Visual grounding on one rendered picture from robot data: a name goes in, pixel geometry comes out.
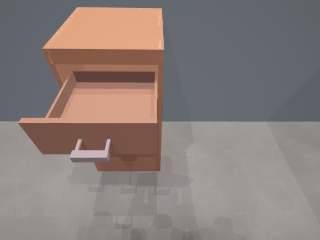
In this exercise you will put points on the cabinet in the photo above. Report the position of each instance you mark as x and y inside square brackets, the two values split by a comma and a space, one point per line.
[113, 39]

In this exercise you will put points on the handle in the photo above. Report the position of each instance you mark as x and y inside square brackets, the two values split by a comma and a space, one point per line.
[90, 156]

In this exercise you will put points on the drawer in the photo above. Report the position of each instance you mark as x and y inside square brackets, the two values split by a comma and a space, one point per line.
[96, 105]

